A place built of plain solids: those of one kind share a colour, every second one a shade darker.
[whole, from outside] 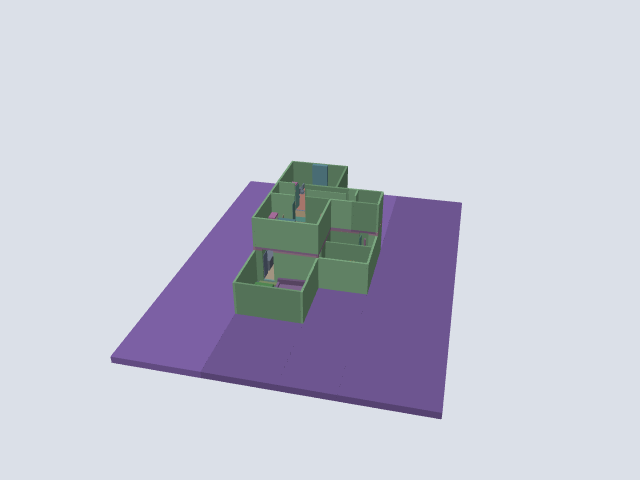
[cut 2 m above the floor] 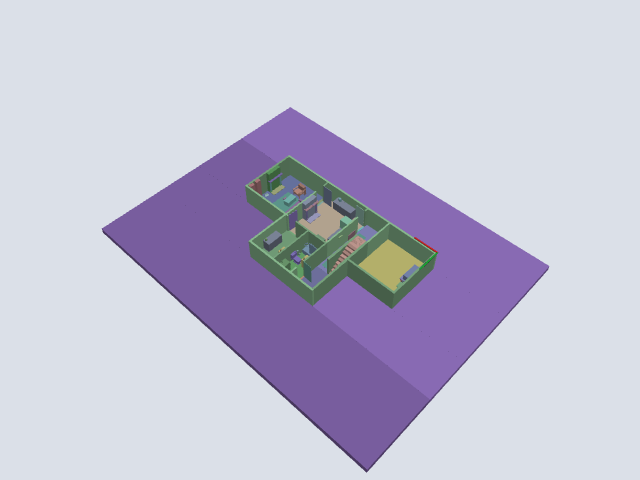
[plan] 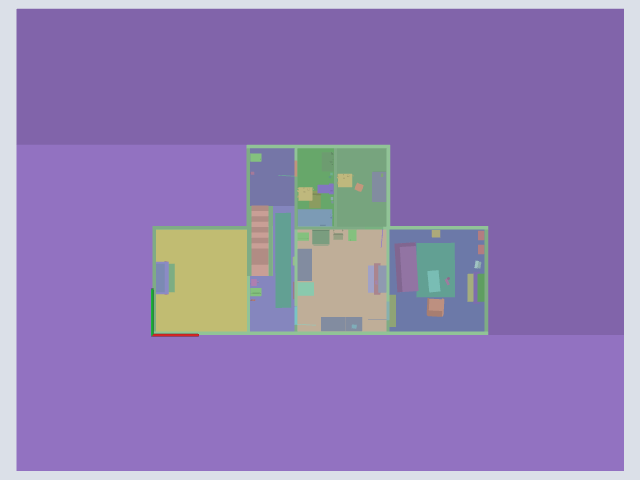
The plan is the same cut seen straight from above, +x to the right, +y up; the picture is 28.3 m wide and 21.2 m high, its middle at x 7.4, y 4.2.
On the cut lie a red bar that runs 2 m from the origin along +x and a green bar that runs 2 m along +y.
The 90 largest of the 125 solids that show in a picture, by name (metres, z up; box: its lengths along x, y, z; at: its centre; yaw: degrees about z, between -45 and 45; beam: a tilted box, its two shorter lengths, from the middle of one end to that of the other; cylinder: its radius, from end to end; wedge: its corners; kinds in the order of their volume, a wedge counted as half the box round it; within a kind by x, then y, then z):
{
 "under_1": {"box": [6.0, 4.82, 0.5], "at": [-3.0, 2.41, -0.33]},
 "under_2": {"box": [10.15, 3.59, 0.5], "at": [-0.93, 6.62, -0.33]},
 "under_3": {"box": [26.83, 6.0, 0.5], "at": [7.42, -3.0, -0.33]},
 "under_4": {"box": [26.83, 6.0, 0.5], "at": [7.42, 11.41, -0.33]},
 "under_5": {"box": [10.33, 3.59, 0.5], "at": [15.66, 6.62, -0.33]},
 "under_6": {"box": [6.0, 4.82, 0.5], "at": [17.83, 2.41, -0.33]},
 "wall_1": {"box": [0.16, 4.5, 5.41], "at": [0.08, 2.41, 2.39]},
 "wall_2": {"box": [4.37, 0.16, 5.41], "at": [2.19, 4.74, 2.39]},
 "wall_3": {"box": [0.16, 0.67, 2.34], "at": [4.23, 6.04, 3.93]},
 "wall_4": {"box": [0.16, 2.55, 2.78], "at": [4.23, 6.98, 1.07]},
 "wall_5": {"box": [0.16, 1.75, 2.34], "at": [4.23, 7.38, 3.93]},
 "wall_6": {"box": [0.13, 1.28, 2.34], "at": [4.25, 0.8, 3.93]},
 "wall_7": {"box": [0.13, 2.45, 2.78], "at": [4.25, 1.39, 1.07]},
 "wall_8": {"box": [0.22, 0.88, 5.41], "at": [4.26, 5.26, 2.39]},
 "wall_9": {"box": [0.19, 2.05, 5.41], "at": [4.28, 3.63, 2.39]},
 "wall_10": {"box": [1.26, 0.13, 2.34], "at": [4.78, 6.44, 3.93]},
 "wall_11": {"box": [0.06, 3.09, 2.34], "at": [5.16, 4.16, 3.93]},
 "wall_12": {"box": [0.19, 3.09, 2.78], "at": [5.22, 4.16, 1.07]},
 "wall_13": {"box": [10.5, 0.16, 2.34], "at": [5.25, 0.08, 3.93]},
 "wall_14": {"box": [2.28, 0.16, 2.34], "at": [5.29, 8.33, 3.93]},
 "wall_15": {"box": [0.31, 0.13, 2.34], "at": [6.28, 6.44, 3.93]},
 "wall_16": {"box": [0.13, 0.3, 2.78], "at": [6.33, 0.31, 1.07]},
 "wall_17": {"box": [0.13, 1.84, 2.34], "at": [6.33, 1.08, 3.93]},
 "wall_18": {"box": [0.13, 3.38, 2.78], "at": [6.33, 2.97, 1.07]},
 "wall_19": {"box": [0.13, 1.84, 2.34], "at": [6.33, 3.74, 3.93]},
 "wall_20": {"box": [0.13, 2.21, 2.78], "at": [6.33, 5.89, 1.07]},
 "wall_21": {"box": [0.13, 0.54, 2.78], "at": [6.33, 7.98, 1.07]},
 "wall_22": {"box": [0.16, 1.55, 2.34], "at": [6.35, 5.6, 3.93]},
 "wall_23": {"box": [0.16, 1.75, 2.34], "at": [6.35, 7.38, 3.93]},
 "wall_24": {"box": [6.35, 0.16, 2.78], "at": [7.33, 8.33, 1.07]},
 "wall_25": {"box": [14.83, 0.16, 2.78], "at": [7.42, 0.08, 1.07]},
 "wall_26": {"box": [3.12, 0.13, 2.78], "at": [7.83, 4.72, 1.07]},
 "wall_27": {"box": [0.13, 3.46, 2.78], "at": [8.09, 6.52, 1.07]},
 "wall_28": {"box": [4.23, 0.16, 2.34], "at": [8.38, 4.74, 3.93]},
 "wall_29": {"box": [0.13, 0.5, 2.78], "at": [10.4, 0.41, 1.07]},
 "wall_30": {"box": [0.13, 3.18, 2.78], "at": [10.4, 3.07, 1.07]},
 "wall_31": {"box": [0.16, 4.5, 2.34], "at": [10.42, 2.41, 3.93]},
 "wall_32": {"box": [0.16, 3.43, 2.78], "at": [10.42, 6.54, 1.07]},
 "wall_33": {"box": [4.64, 0.13, 2.78], "at": [12.51, 4.72, 1.07]},
 "wall_34": {"box": [4.49, 0.031, 2.78], "at": [12.59, 4.8, 1.07]},
 "wall_35": {"box": [0.16, 4.5, 2.78], "at": [14.75, 2.41, 1.07]},
 "under_foot_1": {"box": [14.83, 4.82, 0.5], "at": [7.42, 2.41, -0.6]},
 "stair_1": {"box": [0.76, 0.5, 2.67], "at": [4.75, 2.86, 1.03]},
 "stair_2": {"box": [0.76, 1.21, 2.07], "at": [4.75, 3.22, 0.74]},
 "stair_3": {"box": [0.76, 1.45, 1.88], "at": [4.75, 3.33, 0.64]},
 "stair_4": {"box": [0.76, 1.69, 1.68], "at": [4.75, 3.45, 0.54]},
 "stair_5": {"box": [0.76, 1.92, 1.48], "at": [4.75, 3.57, 0.44]},
 "stair_6": {"box": [0.76, 2.16, 1.29], "at": [4.75, 3.69, 0.34]},
 "stair_7": {"box": [0.76, 2.4, 1.09], "at": [4.75, 3.81, 0.24]},
 "stair_8": {"box": [0.76, 2.64, 0.89], "at": [4.75, 3.93, 0.15]},
 "stair_9": {"box": [0.76, 2.88, 0.69], "at": [4.75, 4.05, 0.05]},
 "stair_10": {"box": [0.76, 3.11, 0.5], "at": [4.75, 4.17, -0.05]},
 "floor_family_room_1": {"box": [4.02, 4.5, 0.77], "at": [2.17, 2.41, -0.38]},
 "floor_kitchen_1": {"box": [3.94, 4.5, 0.77], "at": [8.37, 2.41, -0.38]},
 "floor_lobby_1": {"box": [1.96, 2.45, 0.77], "at": [5.29, 1.39, -0.38]},
 "floor_lobby_2": {"box": [1.96, 2.55, 0.77], "at": [5.29, 6.98, -0.38]},
 "floor_lobby_3": {"box": [0.95, 3.09, 0.77], "at": [5.79, 4.16, -0.38]},
 "floor_byre_lounge_1": {"box": [4.2, 4.5, 0.5], "at": [12.57, 2.41, -0.52]},
 "floor_back_kitchen_1": {"box": [2.19, 3.46, 0.77], "at": [9.24, 6.52, -0.38]},
 "floor_bathroom_1": {"box": [1.62, 3.46, 0.77], "at": [7.21, 6.52, -0.38]},
 "upper_floor_guest_room_1": {"box": [4.02, 4.5, 0.16], "at": [2.17, 2.41, 2.68]},
 "fixture_breast_guest_room_1": {"box": [0.33, 1.26, 2.39], "at": [0.32, 2.52, 3.9]},
 "fixture_breast_guest_room_2": {"box": [0.32, 1.21, 2.39], "at": [10.18, 2.47, 3.9]},
 "counter_run_1": {"box": [1.07, 0.61, 0.78], "at": [7.97, 0.47, 0.49]},
 "counter_run_2": {"box": [0.76, 0.61, 0.78], "at": [8.89, 0.47, 0.49]},
 "counter_run_3": {"box": [0.61, 1.33, 0.78], "at": [10.03, 6.54, 0.49]},
 "fixture_breast_family_room_1": {"box": [0.38, 1.26, 2.51], "at": [0.35, 2.52, 1.21]},
 "fixture_breast_kitchen_1": {"box": [0.37, 1.21, 2.51], "at": [10.15, 2.47, 1.21]},
 "fixture_breast_byre_lounge_1": {"box": [0.31, 1.24, 2.78], "at": [14.52, 2.09, 1.07]},
 "sofa_1": {"box": [0.23, 2.16, 0.39], "at": [10.86, 2.97, 0.38], "yaw": 3.5},
 "sofa_2": {"box": [0.93, 2.16, 0.34], "at": [11.22, 2.99, 0.02], "yaw": 3.5},
 "upper_floor_landing_1": {"box": [1.96, 2.45, 0.16], "at": [5.29, 1.39, 2.68]},
 "fridge_flat_1": {"box": [0.73, 0.6, 1.66], "at": [6.78, 2.04, 0.83]},
 "rug_1": {"box": [0.75, 2.6, 0.08], "at": [5.72, 2.92, 2.73], "yaw": 0.2},
 "rug_2": {"box": [0.7, 4.2, 0.08], "at": [5.78, 3.3, -0.03], "yaw": 0.2},
 "rug_3": {"box": [1.7, 2.4, 0.08], "at": [12.51, 2.87, -0.29], "yaw": 0.1},
 "washer_1": {"box": [0.62, 0.6, 0.87], "at": [6.76, 6.23, 0.44]},
 "washer_2": {"box": [0.62, 0.6, 0.87], "at": [8.51, 6.83, 0.44]},
 "billy_1": {"box": [0.28, 0.42, 2.02], "at": [14.52, 3.78, 0.74]},
 "billy_2": {"box": [0.28, 0.42, 2.02], "at": [14.52, 4.4, 0.74]},
 "bathtub_1": {"box": [1.52, 0.76, 0.41], "at": [7.18, 5.18, 0.2]},
 "range_flat_1": {"box": [0.76, 0.65, 0.94], "at": [7.44, 4.33, 0.47]},
 "basin_vanity_1": {"box": [0.53, 0.86, 0.82], "at": [7.75, 7.65, 0.41]},
 "wall_band_1": {"box": [0.13, 2.21, 0.31], "at": [6.33, 5.89, 2.6]},
 "wall_band_2": {"box": [0.13, 3.18, 0.31], "at": [10.4, 3.07, 2.6]},
 "trunk_1": {"box": [0.5, 0.95, 0.42], "at": [12.43, 2.38, -0.06], "yaw": 5.1},
 "wall_foot_1": {"box": [0.16, 4.5, 0.17], "at": [10.42, 2.41, 2.68]},
 "armchair_frame_1": {"box": [0.63, 0.74, 0.18], "at": [12.5, 1.23, 0.05], "yaw": -2.8},
 "floor_gap_back_kitchen_door_1": {"box": [0.81, 0.13, 0.77], "at": [9.79, 4.72, -0.38]},
 "byre_lounge_door_tread_1": {"box": [0.29, 1.42, 0.18], "at": [10.61, 1.07, -0.22]}
}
